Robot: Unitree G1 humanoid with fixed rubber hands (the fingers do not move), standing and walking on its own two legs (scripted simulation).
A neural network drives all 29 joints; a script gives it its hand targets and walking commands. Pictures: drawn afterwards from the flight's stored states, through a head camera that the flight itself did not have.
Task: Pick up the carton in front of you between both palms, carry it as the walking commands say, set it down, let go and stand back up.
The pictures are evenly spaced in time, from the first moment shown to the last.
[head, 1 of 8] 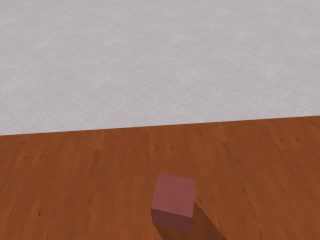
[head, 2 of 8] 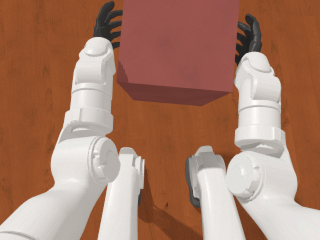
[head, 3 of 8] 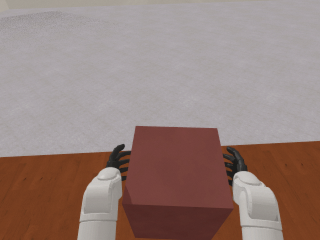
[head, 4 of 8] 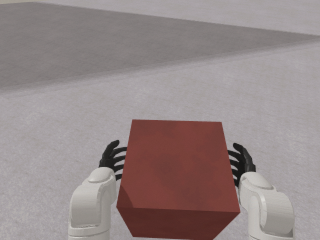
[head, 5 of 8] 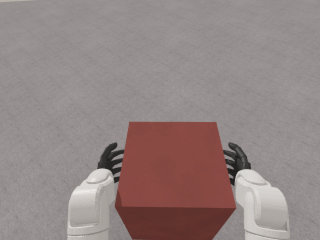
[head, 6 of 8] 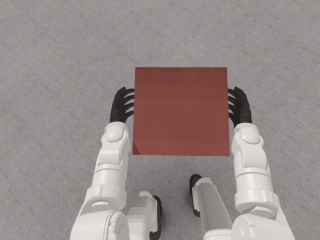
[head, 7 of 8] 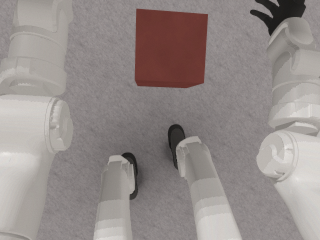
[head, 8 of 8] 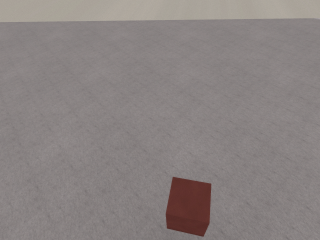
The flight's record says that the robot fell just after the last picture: no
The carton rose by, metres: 0.70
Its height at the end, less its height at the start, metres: -0.13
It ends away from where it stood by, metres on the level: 5.39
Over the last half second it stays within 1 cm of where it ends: yes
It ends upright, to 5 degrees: yes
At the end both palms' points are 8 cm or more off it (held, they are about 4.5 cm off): yes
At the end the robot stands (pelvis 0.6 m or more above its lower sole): yes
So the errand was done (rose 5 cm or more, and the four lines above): yes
